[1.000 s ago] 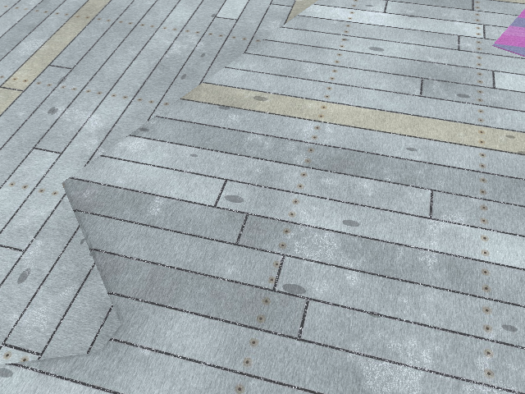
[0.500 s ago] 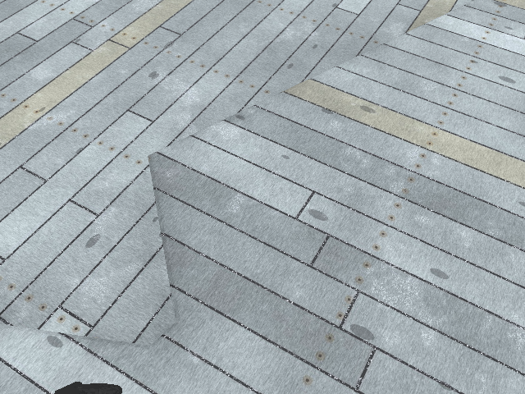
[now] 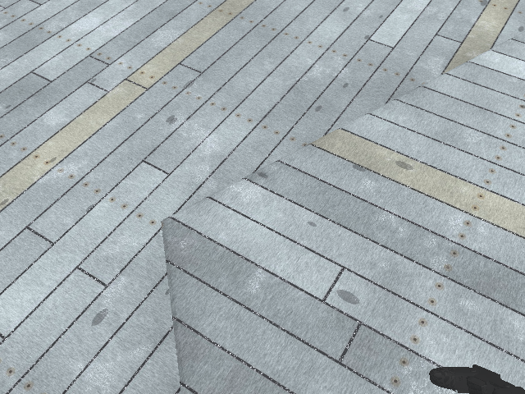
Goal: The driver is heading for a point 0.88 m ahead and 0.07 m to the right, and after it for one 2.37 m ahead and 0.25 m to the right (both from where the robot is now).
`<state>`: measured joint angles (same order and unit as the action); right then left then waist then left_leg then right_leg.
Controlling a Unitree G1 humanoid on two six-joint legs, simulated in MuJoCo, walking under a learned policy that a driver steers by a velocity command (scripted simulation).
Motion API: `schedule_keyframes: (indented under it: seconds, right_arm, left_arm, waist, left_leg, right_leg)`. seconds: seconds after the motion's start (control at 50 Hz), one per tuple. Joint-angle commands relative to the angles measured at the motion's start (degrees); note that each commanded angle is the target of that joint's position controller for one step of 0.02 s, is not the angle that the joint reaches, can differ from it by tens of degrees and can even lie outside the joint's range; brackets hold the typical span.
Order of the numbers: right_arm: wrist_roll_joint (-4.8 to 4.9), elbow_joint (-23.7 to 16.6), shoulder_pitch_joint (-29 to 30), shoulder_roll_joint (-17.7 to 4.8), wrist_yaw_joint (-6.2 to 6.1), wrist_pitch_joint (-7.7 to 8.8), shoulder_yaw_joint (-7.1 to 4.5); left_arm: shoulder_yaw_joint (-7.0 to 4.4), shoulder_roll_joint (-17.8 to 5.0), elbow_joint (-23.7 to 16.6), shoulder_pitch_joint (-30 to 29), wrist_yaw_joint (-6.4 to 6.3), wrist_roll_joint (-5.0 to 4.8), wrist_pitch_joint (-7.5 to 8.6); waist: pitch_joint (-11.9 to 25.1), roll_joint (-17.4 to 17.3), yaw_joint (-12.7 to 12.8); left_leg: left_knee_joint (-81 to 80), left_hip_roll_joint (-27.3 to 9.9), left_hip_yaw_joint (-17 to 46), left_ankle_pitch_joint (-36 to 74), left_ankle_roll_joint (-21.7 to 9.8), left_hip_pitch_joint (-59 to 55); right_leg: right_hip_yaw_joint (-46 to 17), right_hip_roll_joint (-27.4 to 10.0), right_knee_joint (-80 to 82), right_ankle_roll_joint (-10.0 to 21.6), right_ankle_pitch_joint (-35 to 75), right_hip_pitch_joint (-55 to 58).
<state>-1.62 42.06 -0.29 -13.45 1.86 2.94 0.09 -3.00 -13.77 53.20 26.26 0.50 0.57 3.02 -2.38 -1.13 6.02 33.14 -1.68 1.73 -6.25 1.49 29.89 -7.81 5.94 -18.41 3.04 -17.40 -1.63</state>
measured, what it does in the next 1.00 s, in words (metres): walks ahead: left foot, then right foot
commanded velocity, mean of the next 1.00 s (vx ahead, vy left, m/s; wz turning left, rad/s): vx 0.50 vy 0.00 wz -0.18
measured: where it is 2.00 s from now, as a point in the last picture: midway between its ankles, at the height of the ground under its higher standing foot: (333, 257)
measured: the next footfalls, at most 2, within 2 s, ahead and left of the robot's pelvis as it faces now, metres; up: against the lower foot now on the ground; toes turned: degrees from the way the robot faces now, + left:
left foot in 0.04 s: +0.18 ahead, +0.12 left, +0.00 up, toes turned -3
right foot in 0.58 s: +0.41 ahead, -0.15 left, +0.00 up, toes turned -24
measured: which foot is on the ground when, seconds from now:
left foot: up 0.00-0.02, down 0.04-0.58, up 0.60-1.00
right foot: down 0.00-0.04, up 0.06-0.56, down 0.58-1.00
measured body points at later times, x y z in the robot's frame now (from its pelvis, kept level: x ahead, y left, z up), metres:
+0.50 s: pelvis +0.25 +0.00 -0.01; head +0.29 -0.01 +0.44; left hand +0.53 +0.15 -0.10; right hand +0.14 -0.24 -0.14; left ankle +0.15 +0.12 -0.74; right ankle +0.36 -0.14 -0.71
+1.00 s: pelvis +0.50 -0.10 +0.00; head +0.52 -0.11 +0.45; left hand +0.52 +0.15 -0.14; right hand +0.59 -0.36 -0.13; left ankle +0.68 -0.01 -0.69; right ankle +0.38 -0.13 -0.74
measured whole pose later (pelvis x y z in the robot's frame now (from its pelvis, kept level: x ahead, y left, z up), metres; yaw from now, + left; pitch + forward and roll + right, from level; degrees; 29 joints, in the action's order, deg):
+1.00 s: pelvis +0.50 -0.10 +0.00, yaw -9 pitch +0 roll -1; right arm -1.8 48.1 -8.0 -13.1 3.3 0.0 -2.4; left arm -1.9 -12.2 55.2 23.2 -1.0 1.0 5.2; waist -3.1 -1.7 2.1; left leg 43.0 -4.5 -3.9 -0.7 -3.4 36.6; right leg 14.5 3.2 -12.2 3.4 -17.8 4.8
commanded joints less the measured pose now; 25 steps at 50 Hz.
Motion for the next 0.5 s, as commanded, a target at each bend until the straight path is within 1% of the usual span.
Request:
schedule_keyframes:
  seconds: [0.02,0.04,0.06,0.08,0.1,0.12,0.14,0.16,0.18,0.2,0.24,0.26,0.3,0.36,0.4,0.44,0.46,0.48,0.5]
  right_arm:
    - [0.2,-1.9,-5.7,-7.4,-1.06,1.53,-2.48]
    - [-0.41,-0.3,-12.1,-9.9,-1.79,2.37,-3.45]
    - [-1.75,0.1,-21.8,-14.8,-2.85,2.69,-4.58]
    - [-1.57,0.6,-21.1,-18.8,-3.0,1.51,-5.73]
    - [-1.07,-0.3,-17.4,-13.0,-2.79,0.82,-4.86]
    - [-0.58,-1.1,-13.8,-8.6,-2.53,0.92,-3.74]
    - [-0.66,-0.9,-12.3,-6.6,-2.25,1.23,-3.17]
    - [-0.57,-0.2,-12.9,-5.8,-2.19,1.73,-2.9]
    - [-0.3,0.5,-13.7,-5.7,-2.09,2.28,-2.89]
    - [0.05,1.2,-14.7,-5.8,-1.94,2.89,-3.03]
    - [0.57,2.1,-16.1,-6.4,-1.73,3.67,-3.36]
    - [0.57,2.5,-16.9,-6.4,-1.73,3.8,-3.43]
    - [0.48,3.4,-18.8,-6.4,-1.85,3.84,-3.58]
    - [0.31,4.6,-20.4,-6.0,-2.01,3.62,-3.46]
    - [0.31,5.1,-20.6,-6.6,-2.22,3.4,-3.64]
    - [0.24,6.1,-22.4,-7.9,-2.5,3.09,-3.96]
    - [0.28,6.6,-23.1,-8.4,-2.63,2.88,-4.06]
    - [0.3,7.3,-24.2,-8.5,-2.77,2.53,-4.03]
    - [0.31,8.2,-25.2,-8.8,-2.8,2.15,-3.95]
  left_arm:
    - [-2.91,-11.6,-4.2,-3.2,-0.61,0.06,0.47]
    - [-2.69,-10.5,-4.6,-3.4,-0.28,-0.16,0.79]
    - [-1.64,-6.4,-6.9,-4.1,-0.1,-0.73,1.24]
    - [-1.17,-3.6,-8.7,1.2,-0.21,-1.98,0.78]
    - [-1.83,-8.0,-6.3,0.5,-0.72,-0.31,-0.47]
    - [-2.05,-7.9,-6.2,-2.4,-0.05,0.24,-0.69]
    - [-1.86,-6.6,-6.4,-4.2,0.45,0.27,-0.84]
    - [-1.88,-6.1,-6.6,-5.6,0.97,0.85,-1.35]
    - [-1.84,-5.7,-6.8,-5.8,1.48,1.18,-2.0]
    - [-1.78,-5.4,-7.1,-6.5,1.85,1.24,-2.49]
    - [-1.67,-5.1,-8.3,-9.5,2.5,1.17,-3.13]
    - [-1.6,-5.1,-8.8,-11.3,2.8,1.41,-3.29]
    - [-1.45,-5.1,-10.2,-15.4,3.12,1.49,-3.47]
    - [-0.76,-4.2,-12.2,-21.1,3.62,1.4,-3.35]
    - [-0.06,-3.4,-13.5,-24.9,4.02,1.44,-3.07]
    - [0.35,-3.4,-15.1,-28.6,4.38,1.54,-2.87]
    - [0.44,-3.6,-15.7,-29.7,4.37,1.81,-2.87]
    - [0.52,-3.7,-16.1,-30.1,4.2,2.04,-2.8]
    - [0.59,-3.6,-16.0,-29.4,3.88,2.18,-2.62]
  waist:
    - [2.6,4.8,-7.1]
    - [6.5,1.3,-9.9]
    - [15.3,-6.2,-13.6]
    - [17.7,-18.5,-10.0]
    - [10.6,-7.8,-8.4]
    - [5.2,-2.6,-7.6]
    - [3.1,-1.8,-6.7]
    - [2.0,-3.4,-6.4]
    - [1.9,-5.0,-5.9]
    - [2.3,-5.2,-5.8]
    - [2.3,-4.5,-5.4]
    - [2.1,-3.7,-5.6]
    - [1.1,-3.4,-6.2]
    - [-0.9,-3.3,-6.9]
    - [-2.1,-3.7,-7.6]
    - [-3.1,-3.7,-8.5]
    - [-3.4,-3.7,-8.8]
    - [-3.3,-3.5,-8.9]
    - [-2.9,-3.4,-8.5]
  left_leg:
    - [-6.2,2.9,-1.0,-1.9,-1.4,-17.8]
    - [-9.1,0.2,1.4,-3.3,-3.0,-27.4]
    - [-11.6,-14.3,15.4,-15.7,-6.2,-39.3]
    - [-19.6,-24.2,38.3,-25.0,-11.6,-45.4]
    - [-19.8,-22.5,36.8,-30.8,-11.6,-38.5]
    - [-20.2,-19.5,28.5,-24.9,-10.7,-32.3]
    - [-21.0,-17.1,20.9,-14.5,-10.0,-28.5]
    - [-21.3,-15.1,15.4,-7.5,-9.2,-26.6]
    - [-21.7,-13.6,11.5,-3.0,-8.3,-25.4]
    - [-21.9,-13.0,9.1,1.5,-8.3,-25.3]
    - [-22.4,-13.3,5.2,8.6,-9.0,-26.5]
    - [-22.8,-13.3,3.1,10.6,-9.2,-27.1]
    - [-23.6,-13.0,-0.2,12.4,-9.6,-28.0]
    - [-24.0,-11.9,-5.2,14.5,-9.2,-28.3]
    - [-24.1,-11.2,-8.4,14.9,-8.6,-27.4]
    - [-24.0,-12.4,-9.9,16.7,-8.3,-29.0]
    - [-23.3,-12.8,-10.8,19.1,-8.2,-30.7]
    - [-21.8,-13.1,-11.5,23.1,-8.1,-32.2]
    - [-19.5,-13.4,-11.9,31.3,-8.0,-33.0]
  right_leg:
    - [-11.5,-12.5,-4.7,5.5,25.2,-8.7]
    - [-8.9,-8.8,-14.8,4.1,24.0,-11.5]
    - [-3.2,-5.1,-31.0,2.6,11.0,-17.9]
    - [3.1,1.5,-42.4,1.4,-14.7,-32.8]
    - [2.4,-3.9,-48.8,1.8,-11.0,-36.6]
    - [2.2,-5.7,-48.9,1.8,-5.6,-35.9]
    - [2.6,-7.3,-47.9,1.3,-2.4,-34.5]
    - [3.2,-8.4,-47.4,0.8,-1.2,-33.9]
    - [3.7,-9.0,-47.2,0.3,-0.1,-33.1]
    - [4.1,-8.9,-47.6,0.0,1.0,-33.2]
    - [4.4,-9.1,-48.1,-0.6,3.7,-36.1]
    - [4.6,-9.4,-47.8,-0.9,5.3,-37.7]
    - [5.3,-9.7,-46.2,-1.4,8.7,-40.7]
    - [7.0,-9.6,-37.8,-1.5,13.5,-41.3]
    - [9.4,-9.4,-29.5,-1.0,16.5,-37.8]
    - [12.2,-9.0,-24.1,0.4,15.2,-35.6]
    - [13.3,-8.6,-22.1,1.2,13.7,-34.9]
    - [14.0,-7.8,-20.0,2.2,11.4,-33.3]
    - [14.6,-6.3,-17.8,3.3,8.9,-30.4]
